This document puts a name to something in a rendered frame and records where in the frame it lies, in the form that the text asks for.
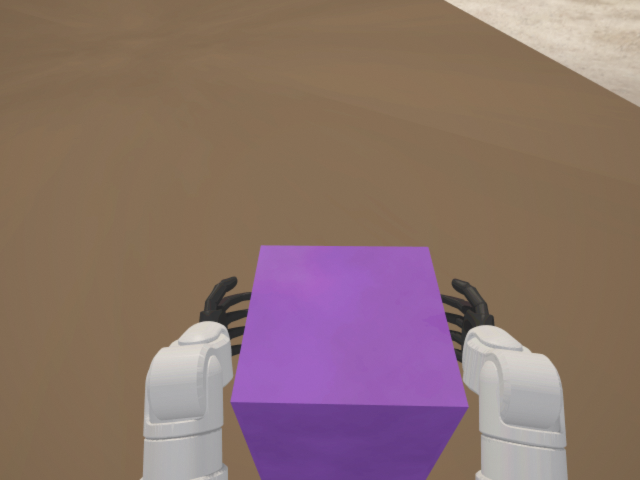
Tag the robot left hand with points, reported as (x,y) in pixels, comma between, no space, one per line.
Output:
(216,305)

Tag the robot left forearm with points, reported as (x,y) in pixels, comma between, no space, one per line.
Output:
(183,410)

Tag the carton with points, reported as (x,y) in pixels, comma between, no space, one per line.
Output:
(347,369)

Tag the robot right forearm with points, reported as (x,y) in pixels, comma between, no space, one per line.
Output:
(521,407)

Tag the robot right hand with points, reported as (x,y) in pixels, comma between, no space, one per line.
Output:
(475,312)

